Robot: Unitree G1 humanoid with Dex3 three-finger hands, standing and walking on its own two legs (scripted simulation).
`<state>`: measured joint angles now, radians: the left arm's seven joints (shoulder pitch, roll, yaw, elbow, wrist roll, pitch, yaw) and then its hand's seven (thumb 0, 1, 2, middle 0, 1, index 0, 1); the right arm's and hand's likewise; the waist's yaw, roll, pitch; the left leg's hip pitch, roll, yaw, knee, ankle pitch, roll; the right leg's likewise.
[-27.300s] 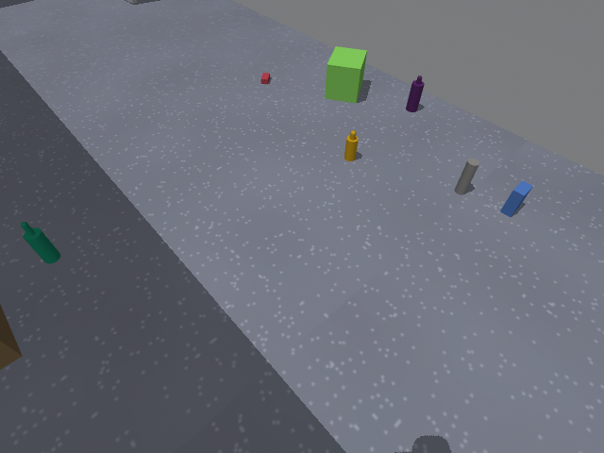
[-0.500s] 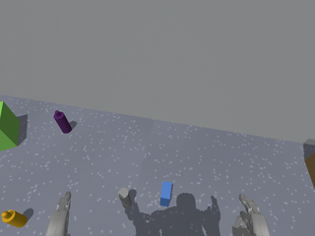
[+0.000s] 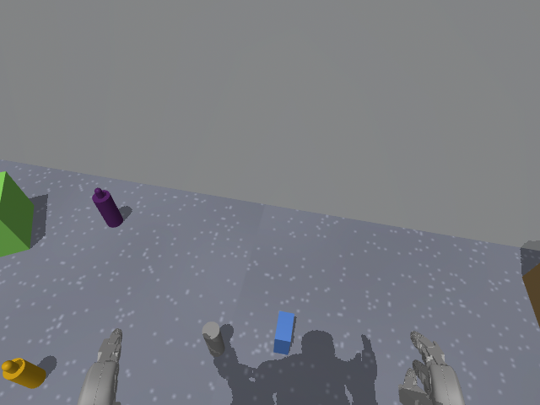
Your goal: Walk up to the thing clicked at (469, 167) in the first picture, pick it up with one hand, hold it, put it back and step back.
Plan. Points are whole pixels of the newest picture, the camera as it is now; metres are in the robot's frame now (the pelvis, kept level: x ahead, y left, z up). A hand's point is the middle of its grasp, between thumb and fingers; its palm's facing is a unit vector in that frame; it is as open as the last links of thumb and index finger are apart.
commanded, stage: home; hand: left
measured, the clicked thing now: (214, 340) +0.42 +0.17 -0.63
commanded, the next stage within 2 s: stand in 0.40 s
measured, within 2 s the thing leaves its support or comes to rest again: neither
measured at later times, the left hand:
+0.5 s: hand (139, 389) +0.17 +0.19 -0.06, palm faces +0.10 -0.95 -0.28, open 17.5 cm
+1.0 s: hand out of the picture +0.15 +0.22 -0.10, palm faces -0.03 -0.94 -0.33, open 8.6 cm
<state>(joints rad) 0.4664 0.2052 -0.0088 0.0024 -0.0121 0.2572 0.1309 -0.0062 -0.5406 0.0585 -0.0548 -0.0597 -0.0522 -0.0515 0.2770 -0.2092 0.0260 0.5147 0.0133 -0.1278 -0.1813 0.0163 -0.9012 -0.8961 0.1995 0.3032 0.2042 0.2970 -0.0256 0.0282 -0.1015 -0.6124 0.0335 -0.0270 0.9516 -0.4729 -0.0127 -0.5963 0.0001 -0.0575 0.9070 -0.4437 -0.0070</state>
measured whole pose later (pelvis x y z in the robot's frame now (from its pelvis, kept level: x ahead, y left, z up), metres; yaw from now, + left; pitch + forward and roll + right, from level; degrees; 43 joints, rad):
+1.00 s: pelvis +0.00 +0.00 +0.02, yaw +0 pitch +2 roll +0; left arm 0.24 0.30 0.01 0.55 0.06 0.04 0.03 0.01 0.66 0.85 -0.20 -0.30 -0.20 -0.29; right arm 0.17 -0.27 -0.01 0.78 -0.07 -0.03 -0.03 0.01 -0.90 -0.89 0.20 0.30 0.21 0.30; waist 0.01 -0.02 0.01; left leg -0.44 0.00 0.00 0.82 -0.42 0.00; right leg -0.45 -0.03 -0.03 0.82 -0.41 0.00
